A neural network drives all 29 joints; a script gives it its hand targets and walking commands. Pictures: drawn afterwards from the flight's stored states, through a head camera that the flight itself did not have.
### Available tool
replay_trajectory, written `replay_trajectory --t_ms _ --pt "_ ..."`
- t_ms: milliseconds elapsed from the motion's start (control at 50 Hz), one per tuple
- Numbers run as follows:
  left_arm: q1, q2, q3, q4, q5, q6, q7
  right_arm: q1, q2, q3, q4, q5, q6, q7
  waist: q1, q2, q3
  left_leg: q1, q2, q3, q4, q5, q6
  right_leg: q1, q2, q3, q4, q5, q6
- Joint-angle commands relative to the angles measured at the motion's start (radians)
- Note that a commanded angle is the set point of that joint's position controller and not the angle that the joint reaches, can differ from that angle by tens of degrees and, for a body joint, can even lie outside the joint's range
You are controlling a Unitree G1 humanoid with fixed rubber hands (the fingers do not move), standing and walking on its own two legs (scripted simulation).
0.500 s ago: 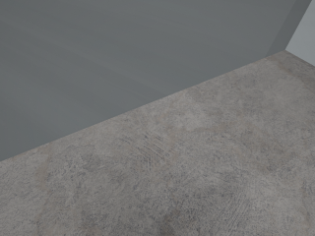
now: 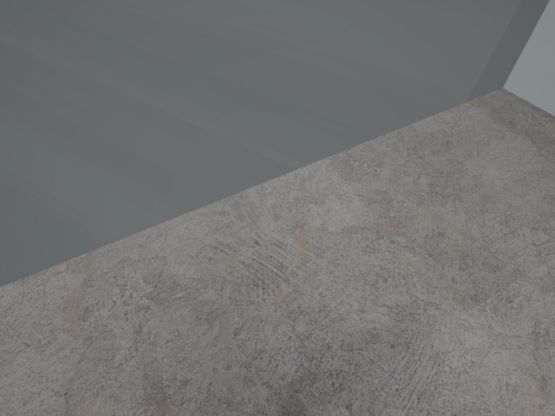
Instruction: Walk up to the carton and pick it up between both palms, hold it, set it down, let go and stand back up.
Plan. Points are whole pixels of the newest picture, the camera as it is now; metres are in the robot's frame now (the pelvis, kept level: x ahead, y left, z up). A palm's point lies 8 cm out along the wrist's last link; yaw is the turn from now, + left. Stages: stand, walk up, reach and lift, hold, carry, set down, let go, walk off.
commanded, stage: stand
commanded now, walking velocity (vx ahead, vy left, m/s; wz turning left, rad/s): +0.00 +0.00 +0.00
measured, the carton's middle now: out of the picture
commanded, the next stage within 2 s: walk up in 0.66 s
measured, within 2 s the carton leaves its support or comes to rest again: neither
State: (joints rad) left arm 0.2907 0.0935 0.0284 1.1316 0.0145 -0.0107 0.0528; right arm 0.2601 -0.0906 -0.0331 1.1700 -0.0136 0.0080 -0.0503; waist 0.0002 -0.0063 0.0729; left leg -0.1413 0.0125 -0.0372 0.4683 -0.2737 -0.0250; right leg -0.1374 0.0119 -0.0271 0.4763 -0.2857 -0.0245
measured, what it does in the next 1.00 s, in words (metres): stands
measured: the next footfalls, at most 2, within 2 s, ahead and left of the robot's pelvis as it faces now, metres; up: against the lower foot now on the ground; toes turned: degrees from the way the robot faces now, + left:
left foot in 1.12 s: +0.04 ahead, +0.12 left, +0.00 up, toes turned -7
right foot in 1.64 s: -0.14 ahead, -0.03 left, +0.00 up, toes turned -35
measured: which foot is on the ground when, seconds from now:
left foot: down 0.00-0.88, up 0.90-1.00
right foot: down 0.00-1.00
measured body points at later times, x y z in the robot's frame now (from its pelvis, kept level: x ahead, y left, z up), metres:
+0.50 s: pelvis +0.01 -0.01 +0.00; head +0.02 +0.00 +0.45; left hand -0.01 +0.19 -0.17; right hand -0.01 -0.20 -0.17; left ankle -0.01 +0.14 -0.74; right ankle -0.01 -0.10 -0.74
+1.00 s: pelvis -0.01 +0.00 -0.01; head +0.02 +0.01 +0.44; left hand -0.01 +0.22 -0.17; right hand +0.01 -0.23 -0.17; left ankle -0.04 +0.13 -0.70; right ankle -0.01 -0.10 -0.74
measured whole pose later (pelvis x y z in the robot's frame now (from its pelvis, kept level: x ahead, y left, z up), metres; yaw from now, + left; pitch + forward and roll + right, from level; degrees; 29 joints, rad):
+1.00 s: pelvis -0.01 +0.00 -0.01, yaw -4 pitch -1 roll +0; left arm 0.29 0.13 0.06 1.08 0.03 0.01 0.04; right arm 0.22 -0.15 -0.04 1.08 -0.02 0.03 -0.08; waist 0.04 -0.01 0.07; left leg -0.36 0.00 -0.01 0.93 -0.52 -0.04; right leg -0.28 0.04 0.03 0.61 -0.32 -0.04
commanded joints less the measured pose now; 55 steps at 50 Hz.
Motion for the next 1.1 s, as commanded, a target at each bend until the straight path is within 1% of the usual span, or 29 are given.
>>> replay_trajectory --t_ms 0,60,140,180,240,260,300,320,400,540,600,640,660,700,740,760,820,840,860,880,900,920,940,960,980,1000,1040,1060,1080 --pt "0.076 0.069 0.007 -0.012 -0.003 -0.007 0.002 0.074 -0.053 -0.002 -0.001 0.001 -0.003 -0.001 -0.001 0.021 0.038 -0.041 0.046 -0.045 -0.083 0.166 0.033 -0.030 -0.092 0.100 -0.134 0.187 -0.028" --pt "0.087 0.056 0.003 -0.001 -0.002 -0.003 0.006 0.081 -0.065 -0.004 -0.005 0.001 -0.005 -0.003 0.001 -0.034 0.042 -0.047 0.051 -0.046 -0.086 0.174 0.037 -0.038 -0.095 0.095 -0.131 0.188 -0.032" --pt "0.076 0.065 0.005 -0.007 -0.003 -0.003 0.003 0.091 -0.049 0.002 0.007 -0.001 -0.005 -0.002 0.001 0.048 0.046 -0.035 0.053 -0.045 -0.084 0.188 0.039 -0.045 -0.094 0.101 -0.121 0.199 -0.034" --pt "0.086 0.079 0.009 -0.001 0.004 -0.004 0.001 0.095 -0.062 0.000 0.003 0.000 -0.007 -0.003 0.004 -0.014 0.018 -0.029 0.057 -0.052 -0.087 0.204 0.040 -0.014 -0.090 0.088 -0.115 0.228 -0.032" --pt "0.092 0.054 0.002 0.005 0.000 -0.008 0.002 0.106 -0.065 -0.001 0.011 0.001 -0.004 -0.005 -0.001 -0.004 0.066 -0.044 0.055 -0.043 -0.088 0.207 0.034 -0.030 -0.092 0.089 -0.115 0.244 -0.030" --pt "0.089 0.054 0.004 0.001 0.000 -0.008 0.006 0.096 -0.050 0.002 0.012 0.002 -0.003 -0.007 0.004 0.030 0.061 -0.047 0.055 -0.043 -0.083 0.188 0.037 -0.027 -0.096 0.091 -0.122 0.236 -0.033" --pt "0.091 0.050 0.000 0.002 -0.002 -0.008 0.004 0.098 -0.067 -0.004 0.009 0.001 -0.002 -0.007 0.000 0.015 0.044 -0.019 0.055 -0.042 -0.080 0.213 0.036 -0.021 -0.097 0.092 -0.117 0.270 -0.031" --pt "0.089 0.070 0.006 0.004 -0.003 -0.010 0.003 0.092 -0.057 -0.001 0.006 0.005 -0.005 -0.006 0.001 -0.021 0.041 -0.034 0.059 -0.047 -0.084 0.220 0.037 -0.013 -0.092 0.086 -0.115 0.279 -0.032" --pt "0.105 0.051 0.001 0.005 -0.002 -0.010 0.004 0.083 -0.068 -0.005 0.006 0.002 -0.003 -0.005 0.008 0.015 0.054 -0.025 0.053 -0.035 -0.077 0.215 0.036 -0.023 -0.101 0.093 -0.116 0.290 -0.028" --pt "0.112 0.077 0.004 0.006 0.001 -0.008 0.004 0.093 -0.060 -0.005 0.008 0.003 0.002 -0.006 0.002 0.006 0.062 -0.031 0.054 -0.039 -0.083 0.181 0.029 -0.033 -0.096 0.093 -0.136 0.227 -0.029" --pt "0.104 0.057 0.001 -0.003 -0.003 -0.010 0.006 0.086 -0.048 0.002 0.008 0.000 -0.002 -0.007 0.006 0.036 0.052 -0.024 0.059 -0.037 -0.080 0.210 0.031 -0.020 -0.104 0.104 -0.126 0.278 -0.035" --pt "0.119 0.060 0.001 0.006 -0.002 -0.010 0.006 0.096 -0.045 0.000 0.013 0.001 -0.002 -0.007 0.005 -0.010 0.044 -0.004 0.059 -0.038 -0.085 0.197 0.029 -0.031 -0.092 0.092 -0.127 0.260 -0.034" --pt "0.124 0.072 0.003 0.009 0.000 -0.011 0.004 0.101 -0.058 -0.004 0.004 0.001 -0.002 -0.006 0.000 -0.011 0.043 0.010 0.059 -0.034 -0.076 0.216 0.029 -0.031 -0.098 0.097 -0.124 0.306 -0.034" --pt "0.105 0.070 0.003 -0.004 0.002 -0.014 0.004 0.112 -0.056 -0.003 0.017 0.002 0.003 -0.006 -0.007 0.018 0.053 -0.017 0.059 -0.035 -0.082 0.212 0.027 -0.023 -0.099 0.094 -0.128 0.282 -0.032" --pt "0.127 0.082 0.003 0.005 0.000 -0.016 0.003 0.102 -0.055 -0.002 0.010 0.003 0.001 -0.008 0.001 -0.025 0.049 -0.018 0.060 -0.037 -0.085 0.205 0.027 -0.019 -0.098 0.093 -0.119 0.313 -0.035" --pt "0.130 0.058 0.001 0.005 -0.001 -0.014 0.001 0.094 -0.052 0.002 0.008 0.003 -0.001 -0.006 0.012 0.009 0.032 -0.017 0.064 -0.036 -0.079 0.206 0.030 0.006 -0.096 0.093 -0.119 0.312 -0.038" --pt "0.133 0.081 0.005 -0.002 -0.001 -0.012 0.003 0.088 -0.049 0.001 0.010 0.003 0.000 -0.006 0.012 0.017 0.040 -0.026 0.056 -0.029 -0.079 0.186 0.025 -0.007 -0.100 0.098 -0.134 0.272 -0.030" --pt "0.016 0.243 0.018 -0.065 -0.030 -0.005 0.009 0.044 -0.174 -0.018 -0.027 0.007 0.008 -0.031 -0.002 0.021 0.098 -0.133 0.062 0.039 0.094 0.463 0.023 -0.018 -0.157 0.088 0.041 0.859 -0.033" --pt "0.094 0.181 0.023 -0.041 -0.016 -0.003 -0.007 0.043 -0.196 -0.021 -0.074 0.005 0.003 -0.042 0.020 -0.122 -0.032 -0.081 0.032 0.079 0.158 0.136 0.014 -0.046 -0.171 0.251 0.012 0.643 -0.078" --pt "0.089 0.210 0.036 -0.049 0.001 0.007 -0.009 0.038 -0.168 -0.027 -0.094 0.008 0.008 -0.045 0.032 -0.200 -0.037 -0.178 -0.018 0.070 0.303 -0.030 -0.008 -0.023 -0.242 0.373 -0.023 0.692 -0.144" --pt "0.098 0.231 0.050 -0.059 0.012 0.016 -0.009 0.029 -0.132 -0.022 -0.109 -0.002 0.015 -0.042 0.052 -0.221 -0.033 -0.299 -0.046 0.064 0.444 -0.239 -0.018 -0.023 -0.324 0.478 -0.083 0.583 -0.218" --pt "0.101 0.247 0.065 -0.074 0.022 0.024 -0.010 0.006 -0.104 -0.017 -0.131 -0.014 0.021 -0.037 0.062 -0.228 -0.045 -0.361 -0.021 0.018 0.584 -0.348 -0.016 -0.058 -0.366 0.548 -0.129 0.509 -0.258" --pt "0.086 0.237 0.073 -0.077 0.030 0.026 -0.011 -0.028 -0.092 -0.014 -0.148 -0.022 0.017 -0.031 0.063 -0.171 -0.028 -0.386 0.002 -0.008 0.617 -0.346 -0.014 -0.101 -0.372 0.561 -0.138 0.496 -0.270" --pt "0.047 0.237 0.079 -0.091 0.034 0.030 -0.011 -0.034 -0.077 -0.005 -0.158 -0.015 0.011 -0.026 0.046 -0.129 -0.048 -0.380 0.023 -0.017 0.590 -0.327 -0.011 -0.118 -0.347 0.541 -0.139 0.436 -0.260" --pt "0.008 0.237 0.076 -0.111 0.031 0.034 -0.012 -0.031 -0.079 -0.003 -0.163 -0.013 0.005 -0.022 0.033 -0.140 -0.051 -0.353 0.034 -0.007 0.529 -0.287 -0.016 -0.137 -0.313 0.496 -0.141 0.379 -0.235" --pt "0.006 0.208 0.078 -0.145 0.019 0.038 -0.004 -0.019 -0.094 -0.049 -0.209 -0.012 -0.005 -0.027 0.022 -0.151 -0.037 -0.317 0.008 0.002 0.432 -0.240 -0.021 -0.105 -0.277 0.492 -0.122 0.499 -0.205" --pt "-0.023 0.230 0.090 -0.160 0.025 0.046 -0.003 0.036 -0.123 -0.056 -0.206 -0.005 -0.009 -0.030 0.002 -0.188 -0.056 -0.195 -0.015 0.037 0.240 -0.206 -0.018 -0.142 -0.244 0.454 -0.095 0.526 -0.169" --pt "-0.045 0.229 0.091 -0.170 0.022 0.047 -0.006 0.086 -0.118 -0.049 -0.196 0.000 -0.011 -0.031 -0.021 -0.167 -0.086 -0.095 -0.034 0.057 0.133 -0.142 -0.013 -0.178 -0.226 0.446 -0.067 0.496 -0.150" --pt "-0.071 0.236 0.094 -0.179 0.020 0.050 -0.007 0.141 -0.124 -0.052 -0.189 0.004 -0.014 -0.034 -0.054 -0.155 -0.094 0.029 -0.022 0.050 -0.013 -0.036 -0.004 -0.258 -0.191 0.414 -0.016 0.386 -0.111"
